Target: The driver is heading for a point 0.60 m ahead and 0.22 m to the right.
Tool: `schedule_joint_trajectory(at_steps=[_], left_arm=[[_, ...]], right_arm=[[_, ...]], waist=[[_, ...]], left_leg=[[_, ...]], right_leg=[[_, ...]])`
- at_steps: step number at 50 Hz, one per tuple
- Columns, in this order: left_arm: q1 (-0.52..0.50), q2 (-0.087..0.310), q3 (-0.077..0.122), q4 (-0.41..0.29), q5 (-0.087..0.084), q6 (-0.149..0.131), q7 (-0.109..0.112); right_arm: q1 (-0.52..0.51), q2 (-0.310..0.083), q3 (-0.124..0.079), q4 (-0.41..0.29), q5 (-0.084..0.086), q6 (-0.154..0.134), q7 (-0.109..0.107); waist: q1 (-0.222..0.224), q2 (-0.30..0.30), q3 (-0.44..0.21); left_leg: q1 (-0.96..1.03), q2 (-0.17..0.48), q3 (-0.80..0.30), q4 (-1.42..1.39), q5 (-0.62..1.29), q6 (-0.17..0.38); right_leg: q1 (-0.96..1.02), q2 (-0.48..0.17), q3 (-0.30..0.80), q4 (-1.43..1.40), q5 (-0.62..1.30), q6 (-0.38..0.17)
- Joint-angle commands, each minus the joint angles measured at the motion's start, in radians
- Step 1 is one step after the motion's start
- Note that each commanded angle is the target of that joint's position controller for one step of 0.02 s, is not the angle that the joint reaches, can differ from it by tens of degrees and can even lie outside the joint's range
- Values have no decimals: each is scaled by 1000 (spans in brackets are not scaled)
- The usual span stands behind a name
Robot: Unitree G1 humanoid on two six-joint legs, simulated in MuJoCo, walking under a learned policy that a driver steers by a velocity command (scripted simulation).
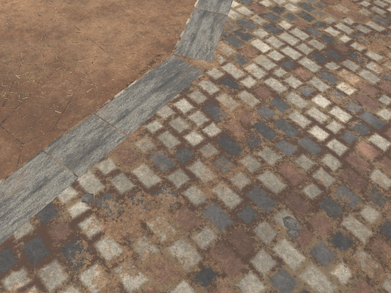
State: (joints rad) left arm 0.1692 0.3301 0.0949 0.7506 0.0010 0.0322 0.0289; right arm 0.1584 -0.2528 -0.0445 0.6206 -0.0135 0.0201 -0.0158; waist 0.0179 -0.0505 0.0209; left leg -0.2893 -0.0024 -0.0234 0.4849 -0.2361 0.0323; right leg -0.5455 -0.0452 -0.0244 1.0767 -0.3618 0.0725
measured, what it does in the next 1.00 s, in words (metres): steps on the spot, turning right: right foot, then right foot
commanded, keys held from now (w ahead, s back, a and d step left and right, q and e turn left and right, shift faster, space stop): shift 0.14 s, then e+shift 0.64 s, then q+shift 0.16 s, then w+q+shift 0.06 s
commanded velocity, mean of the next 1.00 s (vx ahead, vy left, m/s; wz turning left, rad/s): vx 0.01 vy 0.00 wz -0.41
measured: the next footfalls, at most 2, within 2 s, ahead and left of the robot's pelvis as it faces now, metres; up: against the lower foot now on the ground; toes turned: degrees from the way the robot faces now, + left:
right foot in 0.18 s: +0.04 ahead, -0.14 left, +0.00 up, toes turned -1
right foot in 0.76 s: -0.01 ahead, -0.16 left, +0.00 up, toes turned -31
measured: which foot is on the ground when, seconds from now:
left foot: down 0.00-0.76, up 0.78-1.00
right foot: up 0.00-0.16, down 0.18-0.40, up 0.42-0.74, down 0.76-1.00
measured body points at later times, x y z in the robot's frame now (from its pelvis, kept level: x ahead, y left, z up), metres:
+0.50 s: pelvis +0.00 +0.00 -0.01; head +0.03 +0.00 +0.44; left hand +0.20 +0.26 -0.11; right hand +0.07 -0.30 -0.11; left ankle +0.01 +0.11 -0.74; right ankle -0.04 -0.12 -0.68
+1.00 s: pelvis -0.01 -0.07 +0.00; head +0.01 -0.10 +0.45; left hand +0.27 +0.07 -0.08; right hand -0.03 -0.38 -0.12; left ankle +0.07 +0.06 -0.68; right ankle -0.05 -0.14 -0.74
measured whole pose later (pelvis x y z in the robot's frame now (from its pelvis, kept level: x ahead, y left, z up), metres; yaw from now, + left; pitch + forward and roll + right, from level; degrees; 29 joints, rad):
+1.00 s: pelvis -0.01 -0.07 +0.00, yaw -28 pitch +2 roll +1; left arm 0.14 0.23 0.04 0.66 0.02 0.00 0.02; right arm 0.19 -0.30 -0.09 0.74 0.02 0.03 -0.02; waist -0.02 0.04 0.01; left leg -0.54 0.07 0.01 0.99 -0.31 -0.07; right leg -0.25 0.02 -0.06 0.45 -0.24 -0.06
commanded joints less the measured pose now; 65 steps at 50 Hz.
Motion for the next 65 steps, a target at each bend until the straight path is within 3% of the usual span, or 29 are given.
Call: schedule_joint_trajectory(at_steps=[1, 7, 8, 9, 10, 11, 12, 16, 19, 20, 21, 22, 24, 27, 30, 33, 37, 38, 39, 40, 41, 43, 46, 47, 50, 52, 57, 60, 65], left_arm=[[-21, 23, -7, -69, 0, -10, 0], [0, 17, -20, -62, 0, -17, -15], [40, 2, -30, -45, 13, -23, -21], [40, 52, -26, -48, 25, -26, -22], [-7, 147, -6, -72, 13, -26, -19], [-51, 143, 2, -81, -8, -27, -25], [-63, 132, 4, -95, -13, -28, -27], [-26, 137, 16, -113, -17, -33, -6], [-69, 105, 17, -163, -27, -19, 2], [-90, 76, 11, -185, -33, -12, 1], [-63, 47, 4, -196, -33, -8, -4], [-41, 87, 22, -190, -19, -4, -7], [-4, 98, 37, -167, -29, 14, -15], [-39, 49, 19, -184, -34, 32, -26], [-101, 13, 2, -227, -29, 33, -49], [-92, 41, 13, -237, -29, 42, -62], [26, 87, 52, -208, -32, 61, -51], [123, 189, 90, -195, -29, 54, -33], [113, 335, 113, -223, -2, 39, -28], [119, 259, 88, -233, 25, 2, -42], [81, 203, 60, -223, 24, -20, -41], [-34, 87, 20, -213, -13, -27, -20], [-99, -12, -28, -182, 21, -44, -7], [-103, -15, -30, -170, 30, -51, -6], [42, 137, 23, -121, 12, -60, -4], [76, 117, 21, -96, 8, -82, -1], [41, 54, 13, -77, 18, -112, 7], [3, 75, 23, -79, 20, -97, 7], [-13, 127, 45, -68, -30, -62, -12]], right_arm=[[-61, -121, -29, -53, -1, -21, -8], [-50, -112, -20, 3, 10, -16, 6], [-33, -72, -6, 25, 10, -21, 6], [3, -61, -4, 34, -6, -30, 4], [60, -99, -20, 39, -20, -37, 3], [20, -117, -28, 34, -28, -34, -10], [-28, -147, -41, 27, -21, -28, -21], [-17, -91, -54, 8, 0, -8, -32], [49, -103, -71, 22, 2, -19, -21], [85, -142, -87, 33, -3, -17, -21], [92, -179, -96, 34, -15, -16, -20], [66, -145, -80, 4, -27, -28, -21], [-32, -123, -69, -29, -14, -38, -31], [-39, -155, -77, -20, -11, -34, -47], [0, -184, -88, -7, -9, -23, -49], [2, -228, -106, 4, 10, -23, -25], [8, -188, -104, 35, 45, -26, 8], [27, -159, -97, 34, 27, -28, 13], [-49, -96, -71, -67, -19, -39, 6], [-114, -140, -78, -63, -12, -40, -3], [-124, -160, -79, -52, 21, -36, -7], [-61, -162, -79, 2, 9, -20, -26], [52, -108, -62, 74, 13, -3, -14], [55, -89, -52, 80, 22, 0, -9], [-49, -148, -56, 27, 53, -9, 9], [-69, -166, -66, 16, 57, -20, 10], [-26, -108, -70, 33, 37, -40, 17], [-51, -61, -53, 5, 34, -34, 40], [-37, -94, -61, -39, 40, 2, 64]], waist=[[-2, 197, -115], [-2, 184, -75], [22, 149, -90], [-10, 81, -103], [-83, -59, -88], [-67, -139, -66], [-44, -133, -35], [-34, -158, -55], [-52, -57, -101], [-61, 97, -94], [-49, 304, -97], [-42, 275, -118], [8, 124, -95], [-18, 162, -51], [-55, 172, -78], [-51, 195, -103], [21, 150, -128], [57, -30, -133], [21, -321, -152], [91, -156, -268], [67, -106, -223], [-2, -43, -155], [-61, -51, -184], [-57, -54, -166], [48, -110, -78], [54, -84, -8], [22, -16, 42], [30, -30, 45], [11, -47, 13]], left_leg=[[97, 198, -147, -126, 348, 175], [37, 201, -220, -90, 225, 182], [20, 177, -186, -83, 163, 135], [3, 116, -136, -33, 66, 71], [2, 28, -58, 12, -33, 22], [58, -10, 4, 35, -34, -22], [66, -18, 26, 80, -27, -31], [-13, -48, 20, 159, -69, -6], [120, 16, -42, 45, -22, 29], [210, 125, -130, -57, 33, 74], [260, 332, -334, -163, 209, 180], [260, 452, -395, -163, 396, 260], [191, 383, -220, -153, 397, 224], [160, 296, -22, -176, 328, 175], [198, 307, 74, -151, 331, 168], [195, 345, 127, -116, 381, 151], [128, 314, 233, 110, 312, 27], [-92, 226, 286, 368, 111, -52], [-484, 50, 223, 670, -467, -142], [-504, 42, 8, 823, -489, -136], [-499, 60, -12, 839, -399, -111], [-451, 104, -20, 732, -231, -96], [-202, 96, -4, 626, -71, -109], [-162, 96, -6, 527, -47, -111], [-338, 86, -2, 475, -30, -78], [-517, 91, -68, 481, -17, -54], [-601, 127, -66, 504, 53, -69], [-438, 144, 22, 402, 120, -92], [-264, 93, 126, 260, 45, -34]], right_leg=[[58, -20, 36, -154, 41, 2], [274, 6, 8, -539, 83, -37], [369, -8, 24, -675, 248, -51], [423, -66, 102, -662, 448, -70], [373, -117, 155, -611, 531, -121], [249, -129, 219, -651, 384, -182], [205, -131, 263, -679, 324, -198], [232, -151, 402, -674, 342, -248], [117, -79, 366, -575, 290, -192], [-17, -3, 249, -432, 168, -120], [-133, 89, 94, -223, -80, -62], [-181, 31, 95, 29, -264, -30], [-164, -28, 110, 169, -169, -9], [-146, -49, 39, 76, -13, 20], [-69, -55, -5, -115, -1, 10], [57, -31, -68, -258, -13, -21], [320, 42, -100, -557, 153, -112], [535, -35, 87, -632, 511, -185], [679, -288, 570, -656, 788, -397], [637, -369, 591, -706, 717, -480], [583, -337, 467, -716, 654, -437], [480, -240, 293, -697, 575, -320], [352, -173, 112, -724, 629, -283], [341, -156, 68, -733, 591, -270], [427, -253, 228, -912, -144, -298], [539, -320, 318, -968, -282, -294], [610, -291, 80, -958, 82, -241], [481, -238, -101, -915, 300, -230], [475, -263, -188, -740, 576, -204]])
